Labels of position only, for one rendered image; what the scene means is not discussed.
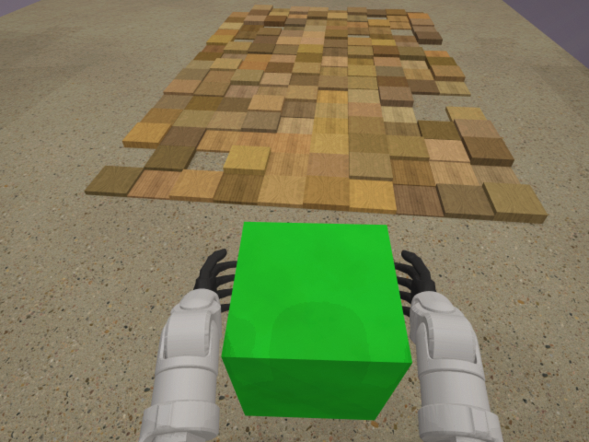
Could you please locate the left robot forearm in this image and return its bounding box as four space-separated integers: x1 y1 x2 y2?
138 288 222 442

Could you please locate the robot left hand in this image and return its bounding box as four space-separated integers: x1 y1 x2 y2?
193 249 237 313

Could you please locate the right robot forearm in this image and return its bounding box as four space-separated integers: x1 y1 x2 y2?
410 291 503 442

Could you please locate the robot right hand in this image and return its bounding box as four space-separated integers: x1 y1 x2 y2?
394 250 436 317

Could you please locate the carton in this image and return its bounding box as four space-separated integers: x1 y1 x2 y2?
221 222 412 420

